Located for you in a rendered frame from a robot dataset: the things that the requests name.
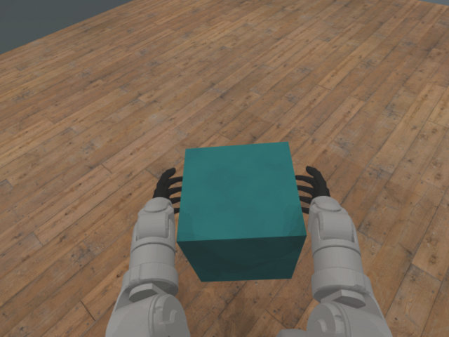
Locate robot right upper arm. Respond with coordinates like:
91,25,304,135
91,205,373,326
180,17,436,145
306,301,393,337

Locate right robot forearm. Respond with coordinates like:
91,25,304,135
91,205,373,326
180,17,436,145
307,196,388,326

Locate carton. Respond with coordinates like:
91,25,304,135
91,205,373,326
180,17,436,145
176,142,307,282

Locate robot left upper arm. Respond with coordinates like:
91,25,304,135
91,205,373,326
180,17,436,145
106,293,190,337

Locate left robot hand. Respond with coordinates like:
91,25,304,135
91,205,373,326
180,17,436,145
152,168,183,214

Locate left robot forearm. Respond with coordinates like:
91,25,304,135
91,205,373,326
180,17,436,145
105,197,178,337

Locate right robot hand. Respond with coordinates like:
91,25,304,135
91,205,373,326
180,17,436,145
295,166,330,214

